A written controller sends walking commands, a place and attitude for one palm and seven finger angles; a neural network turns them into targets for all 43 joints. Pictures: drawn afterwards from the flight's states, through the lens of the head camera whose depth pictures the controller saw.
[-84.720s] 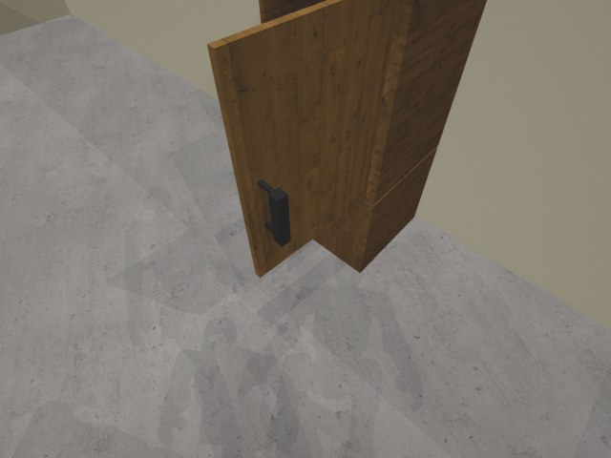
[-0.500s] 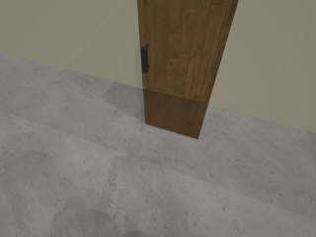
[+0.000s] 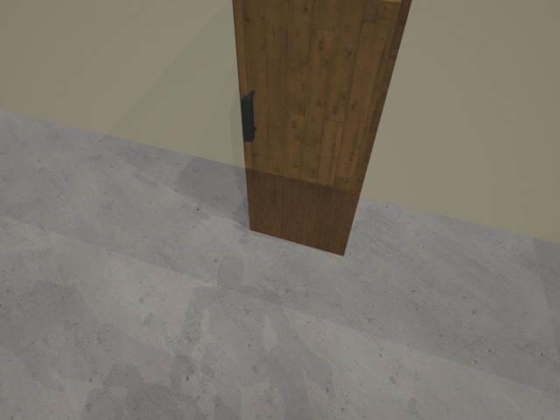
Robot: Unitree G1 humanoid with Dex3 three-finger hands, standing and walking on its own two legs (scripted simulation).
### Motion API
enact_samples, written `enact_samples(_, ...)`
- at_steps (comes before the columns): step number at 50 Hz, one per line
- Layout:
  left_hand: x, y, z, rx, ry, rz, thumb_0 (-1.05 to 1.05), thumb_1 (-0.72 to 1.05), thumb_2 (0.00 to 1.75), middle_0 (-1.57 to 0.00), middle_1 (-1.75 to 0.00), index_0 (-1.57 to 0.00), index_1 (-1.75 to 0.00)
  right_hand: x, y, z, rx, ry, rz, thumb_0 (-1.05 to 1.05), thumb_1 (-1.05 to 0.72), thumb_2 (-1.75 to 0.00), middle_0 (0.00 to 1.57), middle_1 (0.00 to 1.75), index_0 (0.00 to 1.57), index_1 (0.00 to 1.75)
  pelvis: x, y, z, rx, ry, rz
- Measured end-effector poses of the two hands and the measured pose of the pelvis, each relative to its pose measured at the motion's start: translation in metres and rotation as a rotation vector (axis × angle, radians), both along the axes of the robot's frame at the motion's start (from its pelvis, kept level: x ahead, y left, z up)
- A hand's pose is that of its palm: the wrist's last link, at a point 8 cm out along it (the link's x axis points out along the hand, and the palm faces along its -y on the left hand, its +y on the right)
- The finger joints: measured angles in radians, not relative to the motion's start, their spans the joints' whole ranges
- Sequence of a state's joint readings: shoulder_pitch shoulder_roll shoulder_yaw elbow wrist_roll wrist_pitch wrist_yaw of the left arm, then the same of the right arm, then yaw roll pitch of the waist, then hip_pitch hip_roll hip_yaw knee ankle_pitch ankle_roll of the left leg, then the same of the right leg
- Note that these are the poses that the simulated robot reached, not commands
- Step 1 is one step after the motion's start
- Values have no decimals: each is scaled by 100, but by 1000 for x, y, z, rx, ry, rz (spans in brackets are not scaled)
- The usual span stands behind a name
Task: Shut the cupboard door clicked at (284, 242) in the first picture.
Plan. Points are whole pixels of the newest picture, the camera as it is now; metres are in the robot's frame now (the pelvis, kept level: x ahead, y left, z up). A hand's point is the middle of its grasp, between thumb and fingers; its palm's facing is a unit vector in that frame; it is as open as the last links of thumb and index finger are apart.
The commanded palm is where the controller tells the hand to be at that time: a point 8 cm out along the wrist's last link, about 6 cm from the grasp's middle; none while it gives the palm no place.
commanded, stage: look to check the result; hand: left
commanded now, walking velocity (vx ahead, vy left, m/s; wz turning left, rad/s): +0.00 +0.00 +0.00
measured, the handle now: (250, 115) +0.98 +0.14 -0.10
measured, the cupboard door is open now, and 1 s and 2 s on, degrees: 3 3 3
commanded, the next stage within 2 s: walk to a spot facing it in 0.60 s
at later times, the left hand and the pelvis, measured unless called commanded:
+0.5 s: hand out of the picture +0.05 +0.22 -0.16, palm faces +0.00 -0.95 -0.30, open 7.3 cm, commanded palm none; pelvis +0.02 +0.00 +0.00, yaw +0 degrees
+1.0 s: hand out of the picture +0.06 +0.21 -0.18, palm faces +0.11 -0.96 -0.27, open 7.3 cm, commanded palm none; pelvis +0.03 +0.00 -0.01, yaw +6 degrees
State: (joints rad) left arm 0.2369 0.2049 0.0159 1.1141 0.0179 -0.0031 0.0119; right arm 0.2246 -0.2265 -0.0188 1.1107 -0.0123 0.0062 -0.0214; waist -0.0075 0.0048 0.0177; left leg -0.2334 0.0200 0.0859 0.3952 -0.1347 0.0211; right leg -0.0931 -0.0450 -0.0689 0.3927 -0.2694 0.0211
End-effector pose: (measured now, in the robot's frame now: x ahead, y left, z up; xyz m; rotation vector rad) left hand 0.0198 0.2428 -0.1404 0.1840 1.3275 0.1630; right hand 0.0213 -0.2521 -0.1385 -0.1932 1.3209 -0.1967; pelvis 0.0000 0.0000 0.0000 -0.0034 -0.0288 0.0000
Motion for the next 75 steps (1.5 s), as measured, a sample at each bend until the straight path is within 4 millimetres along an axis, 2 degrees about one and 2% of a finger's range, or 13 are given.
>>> enact_samples(9, 7, 16, 6, 43, 19, -6, 1, 91, 89, -21, -30, -20, -30, 7, -11, 2, -17, 16, 7, 0, -90, -90, 20, 30, 20, 30, 6, -2, 1, -1, 3, 0)
enact_samples(18, 16, 27, 11, 74, 14, -7, 1, 91, 89, -20, -30, -20, -30, 31, -21, 6, -34, -12, 29, 0, -90, -90, 20, 30, 20, 30, 12, -4, 2, 0, 4, 1)
enact_samples(30, 36, 26, 14, 76, -16, -19, 1, 91, 89, -21, -30, -20, -30, 65, -30, 12, -52, -71, 56, 0, -90, -90, 20, 30, 20, 30, 21, -6, 3, 4, 8, 0)
enact_samples(40, 47, 23, 14, 78, -20, -17, 1, 91, 89, -21, -30, -20, -30, 73, -32, 11, -50, -67, 61, 0, -90, -90, 20, 30, 20, 30, 28, -8, 3, 8, 15, 8)
enact_samples(46, 41, 16, 5, 71, -33, 38, 1, 91, 89, -20, -30, -20, -30, 66, -20, -1, -23, -14, 81, 0, -90, -90, 20, 30, 20, 30, 27, -9, -5, 1, 20, 57)
enact_samples(50, 26, 14, -9, 45, -35, 93, 0, 91, 89, -21, -30, -20, -30, 65, -3, -10, -8, 29, 107, 0, -90, -90, 20, 30, 20, 30, 27, -2, -14, -11, 5, 108)
enact_samples(55, 7, 21, -30, 10, 6, 151, 1, 91, 89, -21, -30, -20, -30, 71, 20, -19, 0, 18, 152, 0, -90, -90, 20, 30, 20, 30, 27, 12, -27, -1, 6, 155)
enact_samples(58, 3, 23, -23, 9, 11, 179, 1, 91, 89, -21, -30, -20, -30, 69, 30, -15, 8, 25, 180, 0, -90, -90, 20, 30, 20, 30, 25, 14, -22, -4, 23, 186)
enact_samples(63, 12, 25, -3, 16, -64, 222, 1, 91, 89, -20, -30, -20, -30, 72, 34, -8, 22, 60, 236, 0, -90, -90, 21, 30, 20, 30, 28, 12, -9, -23, 56, 252)
enact_samples(69, 24, 18, 13, 54, -150, 278, 1, 91, 89, -20, -30, -20, -30, 100, 19, -9, 31, 67, 288, 0, -90, -90, 21, 30, 20, 30, 45, -3, -6, -27, 65, 337)
enact_samples(72, 16, 12, 13, 89, -174, 337, 1, 91, 89, -20, -30, -20, -30, 129, 11, -15, 25, 61, 336, 0, -90, -90, 21, 30, 20, 30, 56, -11, -12, -3, 67, 388)
enact_samples(75, -2, 3, 18, 89, -135, 414, 1, 91, 89, -20, -30, -20, -30, 169, 14, -8, 23, 27, 391, 0, -90, -90, 20, 30, 20, 30, 70, -8, -5, 0, 62, 441)
